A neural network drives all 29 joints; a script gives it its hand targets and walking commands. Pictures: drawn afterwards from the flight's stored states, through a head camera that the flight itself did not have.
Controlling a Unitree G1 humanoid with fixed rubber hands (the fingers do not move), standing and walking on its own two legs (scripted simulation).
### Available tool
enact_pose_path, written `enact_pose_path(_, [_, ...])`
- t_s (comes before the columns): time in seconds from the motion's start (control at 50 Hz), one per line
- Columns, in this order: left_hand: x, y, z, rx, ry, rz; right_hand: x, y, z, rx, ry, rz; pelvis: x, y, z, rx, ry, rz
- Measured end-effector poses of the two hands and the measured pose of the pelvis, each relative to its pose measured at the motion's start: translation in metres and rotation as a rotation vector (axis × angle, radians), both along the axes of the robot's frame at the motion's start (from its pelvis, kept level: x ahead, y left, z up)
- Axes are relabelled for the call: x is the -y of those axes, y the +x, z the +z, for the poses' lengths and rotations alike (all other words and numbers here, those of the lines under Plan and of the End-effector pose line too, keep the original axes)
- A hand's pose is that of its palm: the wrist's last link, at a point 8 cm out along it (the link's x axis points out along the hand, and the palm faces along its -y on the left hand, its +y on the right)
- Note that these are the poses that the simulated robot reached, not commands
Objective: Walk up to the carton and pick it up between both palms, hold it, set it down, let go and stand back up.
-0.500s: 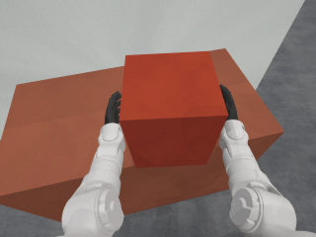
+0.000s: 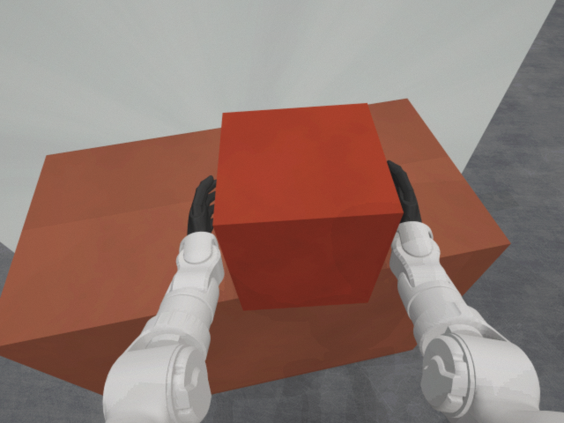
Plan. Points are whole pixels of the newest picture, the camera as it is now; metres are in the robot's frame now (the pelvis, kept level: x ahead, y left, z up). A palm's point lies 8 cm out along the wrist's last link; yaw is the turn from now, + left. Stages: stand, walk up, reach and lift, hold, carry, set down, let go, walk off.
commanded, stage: reach and lift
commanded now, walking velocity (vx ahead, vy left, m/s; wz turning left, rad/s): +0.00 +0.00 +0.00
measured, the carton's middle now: (300, 214) +0.43 +0.00 +0.04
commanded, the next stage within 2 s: none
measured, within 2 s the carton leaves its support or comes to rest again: leaves its support in 0.22 s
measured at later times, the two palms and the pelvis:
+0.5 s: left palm (195, 222) +0.39 +0.14 +0.09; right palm (419, 201) +0.39 -0.16 +0.11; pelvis -0.02 +0.00 +0.00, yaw +2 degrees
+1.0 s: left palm (183, 205) +0.37 +0.14 +0.15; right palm (437, 172) +0.38 -0.16 +0.17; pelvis -0.03 +0.00 +0.00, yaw +1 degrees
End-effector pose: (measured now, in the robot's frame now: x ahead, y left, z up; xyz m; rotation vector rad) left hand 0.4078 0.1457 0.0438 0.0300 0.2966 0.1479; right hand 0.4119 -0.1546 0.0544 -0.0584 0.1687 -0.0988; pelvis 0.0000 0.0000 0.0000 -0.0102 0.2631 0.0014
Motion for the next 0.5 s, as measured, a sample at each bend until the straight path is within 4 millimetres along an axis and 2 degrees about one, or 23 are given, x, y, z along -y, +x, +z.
enact_pose_path(0.16, [-0.004,-0.012,0.002,-0.022,0.004,0.009,-0.004,-0.008,0.003,-0.025,0.019,0.007,0.0,-0.005,0.0,0.02,-0.002,0.013])
enact_pose_path(0.3, [-0.004,-0.02,0.01,-0.063,0.011,0.006,-0.004,-0.014,0.013,-0.066,0.04,0.007,0.0,-0.009,-0.001,0.053,-0.002,0.024])
enact_pose_path(0.4, [-0.001,-0.023,0.022,-0.079,0.019,-0.004,-0.002,-0.018,0.029,-0.081,0.06,-0.002,-0.001,-0.012,-0.002,0.072,-0.001,0.03])
enact_pose_path(0.5, [0.003,-0.02,0.047,-0.075,0.026,-0.02,0.003,-0.018,0.054,-0.078,0.09,-0.02,-0.002,-0.016,-0.002,0.105,0.002,0.032])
